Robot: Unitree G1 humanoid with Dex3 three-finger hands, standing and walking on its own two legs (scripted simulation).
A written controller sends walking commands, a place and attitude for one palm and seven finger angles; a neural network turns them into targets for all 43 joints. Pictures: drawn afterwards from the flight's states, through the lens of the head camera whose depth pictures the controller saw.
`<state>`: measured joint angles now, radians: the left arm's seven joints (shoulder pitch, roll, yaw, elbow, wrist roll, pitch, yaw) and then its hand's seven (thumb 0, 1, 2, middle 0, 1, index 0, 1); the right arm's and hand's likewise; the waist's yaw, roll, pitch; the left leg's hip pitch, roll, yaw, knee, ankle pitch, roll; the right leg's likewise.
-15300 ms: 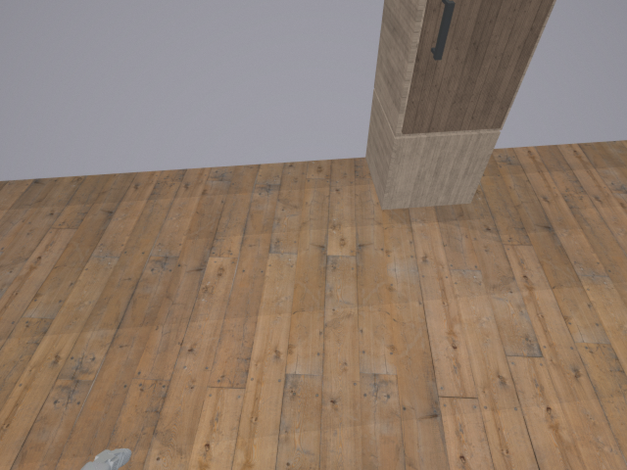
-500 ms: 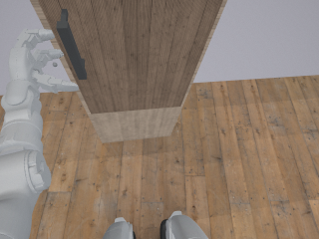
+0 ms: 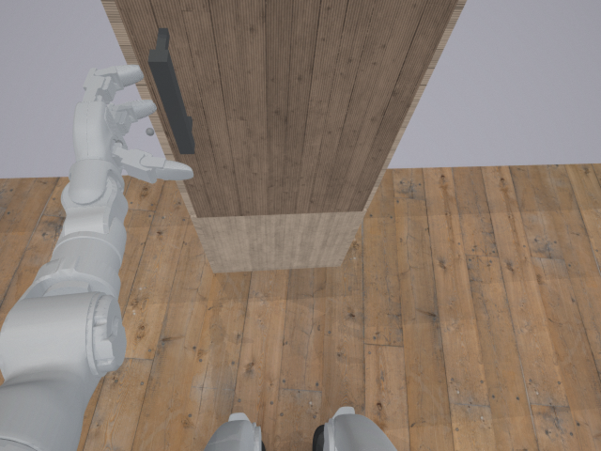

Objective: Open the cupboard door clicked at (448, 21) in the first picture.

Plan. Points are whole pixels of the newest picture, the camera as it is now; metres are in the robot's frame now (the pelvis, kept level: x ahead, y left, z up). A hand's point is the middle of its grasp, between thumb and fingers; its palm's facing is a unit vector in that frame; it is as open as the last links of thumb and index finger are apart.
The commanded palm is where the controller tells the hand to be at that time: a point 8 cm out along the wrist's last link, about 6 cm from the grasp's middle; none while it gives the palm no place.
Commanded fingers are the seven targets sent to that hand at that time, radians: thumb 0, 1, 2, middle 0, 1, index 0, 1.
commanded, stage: slide the fingers in behind the handle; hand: left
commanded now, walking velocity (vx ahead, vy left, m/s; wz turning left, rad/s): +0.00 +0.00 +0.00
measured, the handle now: (176, 97) +0.55 +0.15 +0.09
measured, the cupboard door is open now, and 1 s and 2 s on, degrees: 0 0 1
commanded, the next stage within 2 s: move the hooked fingers beside the handle in 0.72 s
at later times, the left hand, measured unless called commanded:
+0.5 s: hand (159, 135) +0.50 +0.17 +0.07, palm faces +0.14 -0.99 -0.02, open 15.4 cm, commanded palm +0.49 +0.15 +0.08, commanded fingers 0.00 -0.50 0.30 -0.30 -1.20 -0.30 -1.20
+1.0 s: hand (157, 136) +0.50 +0.17 +0.07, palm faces +0.12 -0.99 -0.02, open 15.3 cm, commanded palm +0.48 +0.16 +0.08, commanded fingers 0.00 -0.50 0.30 -0.30 -1.20 -0.30 -1.20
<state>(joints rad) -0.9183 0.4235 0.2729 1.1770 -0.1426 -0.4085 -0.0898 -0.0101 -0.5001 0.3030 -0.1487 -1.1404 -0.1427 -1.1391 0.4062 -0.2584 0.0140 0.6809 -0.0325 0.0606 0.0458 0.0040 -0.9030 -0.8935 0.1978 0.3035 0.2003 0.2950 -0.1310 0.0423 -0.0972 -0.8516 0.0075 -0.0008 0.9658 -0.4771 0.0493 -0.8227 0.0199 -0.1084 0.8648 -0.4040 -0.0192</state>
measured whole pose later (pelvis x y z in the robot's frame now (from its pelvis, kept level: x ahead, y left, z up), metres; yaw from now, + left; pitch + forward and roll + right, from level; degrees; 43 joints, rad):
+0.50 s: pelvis +0.00 -0.01 +0.00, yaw +3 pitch +21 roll -4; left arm -0.97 0.35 0.14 1.20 -0.17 -0.42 0.02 -0.01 -0.50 0.30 -0.05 -1.10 -0.02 -1.11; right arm 0.38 -0.26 0.00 0.73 -0.05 0.02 0.07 0.00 -0.90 -0.89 0.20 0.30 0.20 0.29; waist -0.11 0.05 -0.10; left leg -0.88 -0.02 -0.05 0.99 -0.47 0.04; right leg -0.83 0.01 -0.13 0.89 -0.42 -0.02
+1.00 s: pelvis +0.00 +0.00 +0.00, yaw +3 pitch +21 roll -4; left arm -0.95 0.36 0.17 1.17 -0.17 -0.42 -0.02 -0.01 -0.50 0.30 -0.06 -1.10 -0.04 -1.10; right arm 0.38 -0.26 0.00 0.72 -0.04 0.01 0.06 0.00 -0.90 -0.89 0.20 0.30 0.20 0.29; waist -0.11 0.05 -0.10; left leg -0.87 -0.02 -0.04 0.98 -0.47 0.04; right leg -0.83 0.01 -0.11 0.88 -0.42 -0.02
